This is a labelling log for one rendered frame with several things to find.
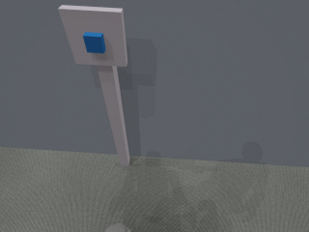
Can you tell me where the panel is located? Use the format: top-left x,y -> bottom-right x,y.
58,5 -> 130,166

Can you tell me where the button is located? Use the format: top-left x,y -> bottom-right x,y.
83,32 -> 106,54

